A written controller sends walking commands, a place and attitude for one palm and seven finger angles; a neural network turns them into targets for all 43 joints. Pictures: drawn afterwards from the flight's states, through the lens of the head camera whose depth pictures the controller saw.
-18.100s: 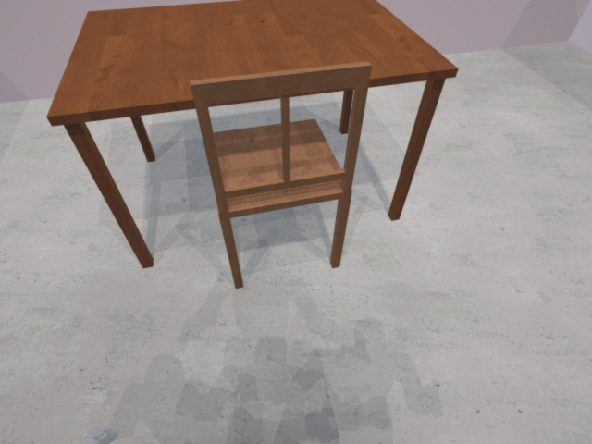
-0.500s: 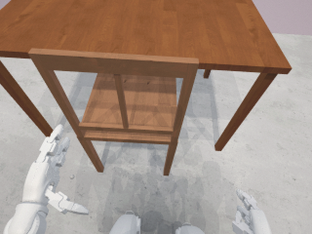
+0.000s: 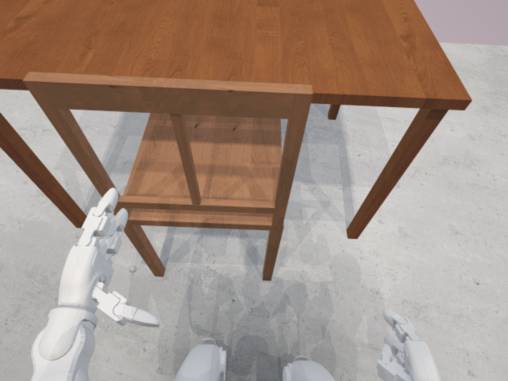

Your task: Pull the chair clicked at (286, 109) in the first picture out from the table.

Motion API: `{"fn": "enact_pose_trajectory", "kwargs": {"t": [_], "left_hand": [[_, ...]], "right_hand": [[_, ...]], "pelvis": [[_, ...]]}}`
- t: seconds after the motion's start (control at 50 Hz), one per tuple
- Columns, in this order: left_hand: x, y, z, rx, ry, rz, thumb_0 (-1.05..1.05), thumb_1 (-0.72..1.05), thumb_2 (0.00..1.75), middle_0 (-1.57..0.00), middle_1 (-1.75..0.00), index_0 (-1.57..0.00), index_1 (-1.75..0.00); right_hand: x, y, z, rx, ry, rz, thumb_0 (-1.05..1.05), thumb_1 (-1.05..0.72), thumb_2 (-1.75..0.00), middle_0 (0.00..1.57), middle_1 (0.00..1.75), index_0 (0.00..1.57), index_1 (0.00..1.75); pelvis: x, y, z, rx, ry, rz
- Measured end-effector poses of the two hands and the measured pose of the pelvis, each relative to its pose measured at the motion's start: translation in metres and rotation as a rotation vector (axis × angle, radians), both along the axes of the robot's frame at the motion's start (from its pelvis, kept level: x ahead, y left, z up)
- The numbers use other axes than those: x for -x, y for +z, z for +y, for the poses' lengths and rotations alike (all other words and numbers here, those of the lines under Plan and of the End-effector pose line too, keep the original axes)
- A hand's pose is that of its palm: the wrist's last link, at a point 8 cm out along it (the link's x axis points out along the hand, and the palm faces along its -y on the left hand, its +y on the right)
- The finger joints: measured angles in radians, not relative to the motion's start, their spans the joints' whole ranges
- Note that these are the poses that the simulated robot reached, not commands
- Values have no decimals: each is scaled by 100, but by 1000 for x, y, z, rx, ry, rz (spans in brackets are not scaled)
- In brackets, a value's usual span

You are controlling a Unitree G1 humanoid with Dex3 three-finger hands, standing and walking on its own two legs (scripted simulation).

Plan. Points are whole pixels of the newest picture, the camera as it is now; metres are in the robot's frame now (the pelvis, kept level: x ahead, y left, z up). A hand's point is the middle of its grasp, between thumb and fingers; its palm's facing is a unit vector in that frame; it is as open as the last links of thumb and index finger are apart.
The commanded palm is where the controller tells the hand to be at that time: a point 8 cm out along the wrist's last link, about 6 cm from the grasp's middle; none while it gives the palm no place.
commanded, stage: aim the fingers beside a spindle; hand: left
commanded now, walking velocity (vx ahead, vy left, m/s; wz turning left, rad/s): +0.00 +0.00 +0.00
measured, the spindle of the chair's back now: (188, 164) +0.51 +0.15 -0.02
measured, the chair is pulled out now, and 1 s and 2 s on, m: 0.00 0.00 0.00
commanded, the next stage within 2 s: push the fingers through the gap in 1.66 s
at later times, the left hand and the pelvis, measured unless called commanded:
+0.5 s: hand (156, 246) +0.32 +0.17 +0.02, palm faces -0.02 -1.00 -0.02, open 16.9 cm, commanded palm +0.30 +0.22 +0.02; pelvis +0.00 +0.01 -0.01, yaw -1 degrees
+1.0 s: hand (181, 230) +0.35 +0.14 +0.00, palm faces -0.03 -1.00 -0.01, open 16.9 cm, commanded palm +0.34 +0.19 +0.00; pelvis -0.01 +0.01 -0.03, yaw -1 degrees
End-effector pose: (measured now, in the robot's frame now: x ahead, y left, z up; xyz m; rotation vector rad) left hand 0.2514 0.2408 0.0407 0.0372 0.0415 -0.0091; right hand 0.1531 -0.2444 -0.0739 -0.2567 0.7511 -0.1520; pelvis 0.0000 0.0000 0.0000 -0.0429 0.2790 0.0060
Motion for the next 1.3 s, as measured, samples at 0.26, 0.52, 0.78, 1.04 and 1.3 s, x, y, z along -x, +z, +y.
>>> {"fn": "enact_pose_trajectory", "kwargs": {"t": [0.26,0.52,0.78,1.04,1.3], "left_hand": [[-19,-11,-9,13,-11,-4,-1,-50,30,-6,-8,-6,-8],[-45,-21,-21,22,-10,-20,-1,-50,30,-7,-8,-6,-8],[-62,-32,-35,34,-19,-41,-1,-50,30,-6,-8,-6,-8],[-89,-43,-53,30,-22,-48,-1,-50,30,-6,-8,-6,-8],[-98,-47,-56,15,-2,-34,-1,-50,30,-7,-8,-6,-8]], "right_hand": [[12,-12,-6,6,-19,65,1,-91,-90,21,30,20,30],[16,-24,2,-13,-20,110,1,-91,-90,21,30,20,30],[27,-37,6,-13,-23,167,1,-91,-90,21,30,20,30],[45,-52,5,-16,-42,243,1,-91,-90,21,30,20,30],[65,-60,2,-45,-79,315,1,-91,-90,21,30,20,30]], "pelvis": [[-1,-5,2,-1,-4,24],[2,-12,6,-1,-11,46],[7,-20,10,3,-12,64],[12,-30,12,5,-16,90],[11,-30,9,-5,-30,100]]}}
